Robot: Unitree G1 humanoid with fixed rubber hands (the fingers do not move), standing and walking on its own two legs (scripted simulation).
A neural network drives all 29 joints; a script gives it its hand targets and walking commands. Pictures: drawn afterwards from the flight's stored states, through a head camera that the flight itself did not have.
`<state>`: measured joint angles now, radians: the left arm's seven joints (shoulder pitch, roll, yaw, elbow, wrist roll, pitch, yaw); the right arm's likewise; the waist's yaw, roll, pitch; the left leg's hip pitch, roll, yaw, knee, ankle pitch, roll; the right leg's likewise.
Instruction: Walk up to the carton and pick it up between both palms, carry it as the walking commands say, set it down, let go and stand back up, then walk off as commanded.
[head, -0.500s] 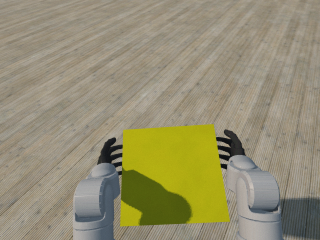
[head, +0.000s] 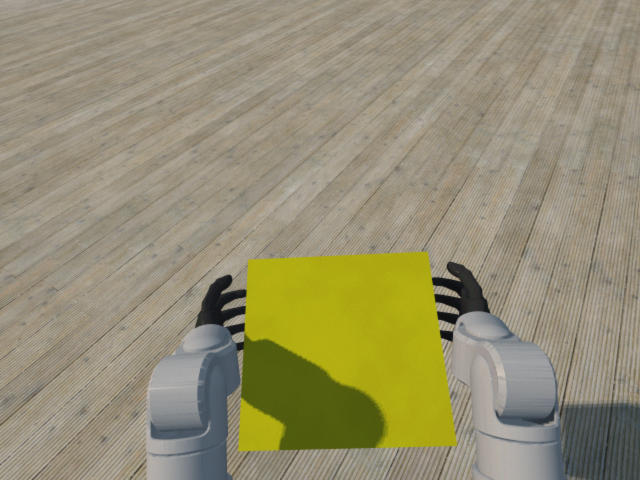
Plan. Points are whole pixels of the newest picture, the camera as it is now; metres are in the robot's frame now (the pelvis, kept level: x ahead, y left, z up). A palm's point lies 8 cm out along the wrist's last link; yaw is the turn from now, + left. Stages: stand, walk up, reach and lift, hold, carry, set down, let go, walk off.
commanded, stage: carry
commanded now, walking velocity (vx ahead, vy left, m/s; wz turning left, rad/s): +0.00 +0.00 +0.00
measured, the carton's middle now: (341, 358) +0.28 +0.00 +0.00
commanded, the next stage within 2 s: hold in 1.54 s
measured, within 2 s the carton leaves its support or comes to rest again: neither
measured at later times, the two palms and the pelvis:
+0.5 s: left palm (211, 344) +0.25 +0.15 +0.10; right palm (467, 327) +0.26 -0.14 +0.10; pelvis +0.00 +0.01 +0.01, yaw +0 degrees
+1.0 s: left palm (217, 337) +0.27 +0.15 +0.08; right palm (461, 323) +0.27 -0.14 +0.09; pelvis +0.01 +0.01 +0.01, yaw -1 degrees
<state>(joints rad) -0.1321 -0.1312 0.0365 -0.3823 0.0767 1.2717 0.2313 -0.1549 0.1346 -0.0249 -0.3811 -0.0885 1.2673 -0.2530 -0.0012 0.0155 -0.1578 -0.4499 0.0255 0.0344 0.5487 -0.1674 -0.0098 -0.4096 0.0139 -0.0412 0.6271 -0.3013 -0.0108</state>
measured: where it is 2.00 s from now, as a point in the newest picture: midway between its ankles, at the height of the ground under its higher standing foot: outside the picture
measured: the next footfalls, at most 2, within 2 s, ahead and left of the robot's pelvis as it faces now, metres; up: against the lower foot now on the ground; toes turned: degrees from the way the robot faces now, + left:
none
